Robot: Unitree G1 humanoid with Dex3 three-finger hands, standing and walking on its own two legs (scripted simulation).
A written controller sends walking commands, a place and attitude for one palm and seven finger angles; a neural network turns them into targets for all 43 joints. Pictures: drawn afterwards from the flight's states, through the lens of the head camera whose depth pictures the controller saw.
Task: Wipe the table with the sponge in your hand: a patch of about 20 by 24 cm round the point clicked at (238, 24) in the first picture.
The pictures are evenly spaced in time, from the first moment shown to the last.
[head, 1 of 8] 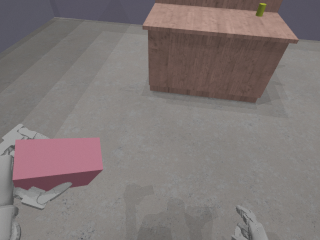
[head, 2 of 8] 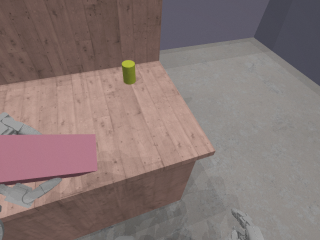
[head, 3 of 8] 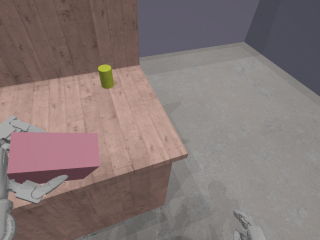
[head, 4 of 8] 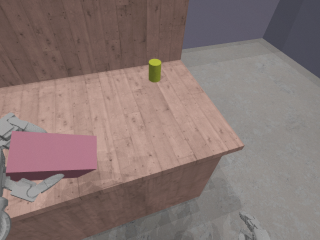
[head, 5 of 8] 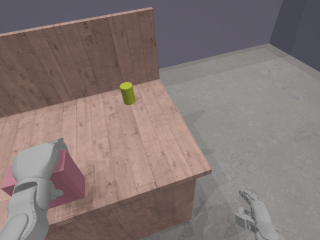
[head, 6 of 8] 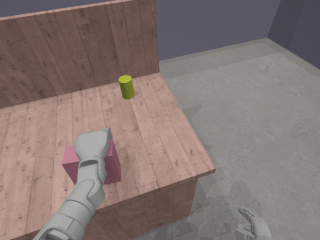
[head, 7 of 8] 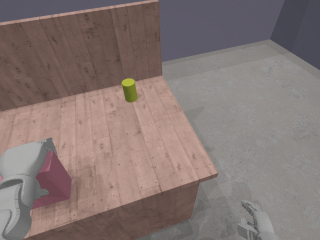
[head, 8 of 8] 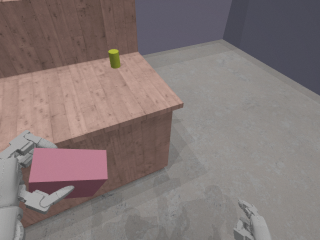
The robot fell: no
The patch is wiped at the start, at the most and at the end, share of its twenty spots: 0.00 0.95 0.95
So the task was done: yes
